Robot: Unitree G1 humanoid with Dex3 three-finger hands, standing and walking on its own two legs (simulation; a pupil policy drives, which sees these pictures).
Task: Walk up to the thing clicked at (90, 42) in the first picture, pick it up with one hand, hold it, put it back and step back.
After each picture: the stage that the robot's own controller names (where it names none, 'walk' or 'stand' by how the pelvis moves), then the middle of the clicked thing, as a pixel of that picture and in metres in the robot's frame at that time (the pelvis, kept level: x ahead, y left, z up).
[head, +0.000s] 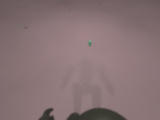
stand; (89, 43) +1.72 +0.04 -0.72
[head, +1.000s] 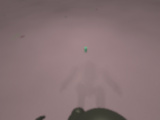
walk; (85, 49) +1.58 +0.26 -0.71
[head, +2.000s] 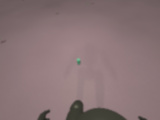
walk; (78, 61) +1.02 +0.30 -0.71
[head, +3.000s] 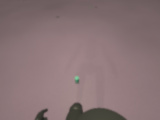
walk; (77, 79) +0.65 +0.25 -0.71
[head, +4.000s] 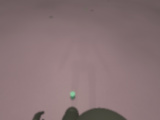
walk; (72, 95) +0.40 +0.18 -0.70
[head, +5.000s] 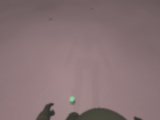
stand; (72, 100) +0.33 +0.22 -0.72
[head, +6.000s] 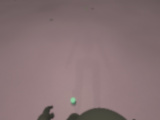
stand; (73, 101) +0.32 +0.21 -0.72
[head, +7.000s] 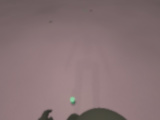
stand; (72, 100) +0.34 +0.23 -0.73
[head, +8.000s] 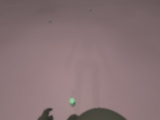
stand; (72, 101) +0.32 +0.23 -0.73
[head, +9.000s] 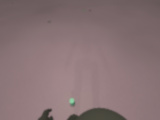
go down; (72, 101) +0.32 +0.23 -0.73
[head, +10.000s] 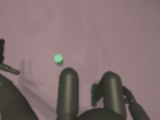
go down; (58, 59) +0.41 +0.25 -0.31
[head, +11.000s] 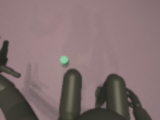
approach; (64, 61) +0.41 +0.25 -0.30
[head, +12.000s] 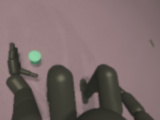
close in; (35, 58) +0.39 +0.28 -0.22
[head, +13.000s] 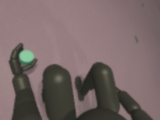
close; (26, 58) +0.39 +0.29 -0.22
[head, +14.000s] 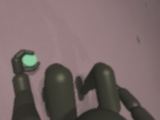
lift; (30, 61) +0.36 +0.28 -0.22
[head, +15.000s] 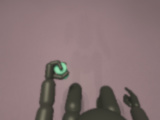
lift; (62, 71) +0.32 +0.20 -0.01
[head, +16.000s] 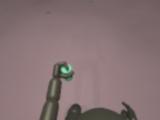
hold; (67, 73) +0.33 +0.18 +0.02
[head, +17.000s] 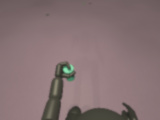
hold; (69, 73) +0.34 +0.16 +0.01
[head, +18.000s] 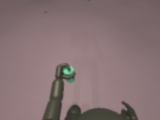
crouch; (69, 74) +0.33 +0.16 -0.01
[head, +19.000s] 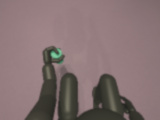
crouch; (57, 56) +0.43 +0.22 -0.10
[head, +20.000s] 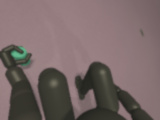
lower; (22, 57) +0.40 +0.29 -0.22
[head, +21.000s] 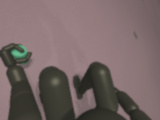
lower; (21, 55) +0.40 +0.30 -0.23
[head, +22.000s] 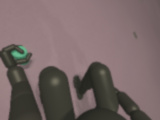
lower; (21, 56) +0.40 +0.30 -0.22
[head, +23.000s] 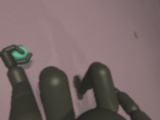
lower; (22, 56) +0.40 +0.30 -0.22
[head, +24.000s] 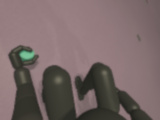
loosen; (27, 56) +0.39 +0.28 -0.22
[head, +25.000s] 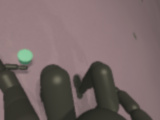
withdraw; (25, 57) +0.39 +0.28 -0.22
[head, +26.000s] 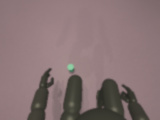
walk; (71, 68) +0.41 +0.21 -0.41
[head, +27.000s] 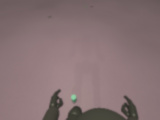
stand; (73, 98) +0.35 +0.18 -0.66
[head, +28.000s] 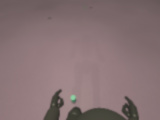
stand; (73, 98) +0.35 +0.19 -0.67
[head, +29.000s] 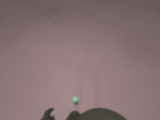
stand; (75, 100) +0.37 +0.18 -0.71
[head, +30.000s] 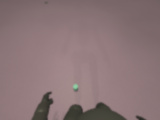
walk; (75, 87) +0.39 +0.16 -0.70
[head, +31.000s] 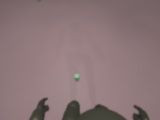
walk; (76, 77) +0.53 +0.17 -0.70
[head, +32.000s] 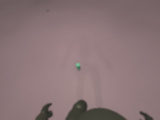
walk; (78, 66) +0.80 +0.28 -0.70
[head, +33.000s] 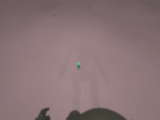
stand; (78, 65) +0.98 +0.22 -0.71
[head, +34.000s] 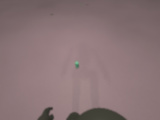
stand; (77, 64) +0.97 +0.25 -0.72
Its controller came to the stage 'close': yes
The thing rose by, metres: 0.71
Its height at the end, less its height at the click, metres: +0.00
